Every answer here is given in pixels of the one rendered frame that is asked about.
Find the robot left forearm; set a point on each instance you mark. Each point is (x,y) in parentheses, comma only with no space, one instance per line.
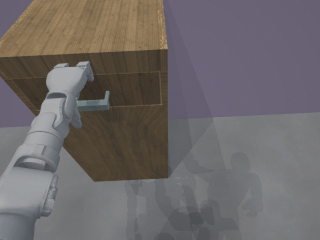
(43,143)

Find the handle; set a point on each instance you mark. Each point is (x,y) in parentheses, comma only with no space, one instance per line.
(93,105)

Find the drawer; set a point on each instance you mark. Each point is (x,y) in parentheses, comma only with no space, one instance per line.
(126,88)

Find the cabinet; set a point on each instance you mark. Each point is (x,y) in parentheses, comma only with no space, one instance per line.
(116,36)

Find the left robot hand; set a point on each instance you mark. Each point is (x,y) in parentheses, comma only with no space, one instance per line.
(72,80)

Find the robot left upper arm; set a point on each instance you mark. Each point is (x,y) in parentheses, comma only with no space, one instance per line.
(25,195)

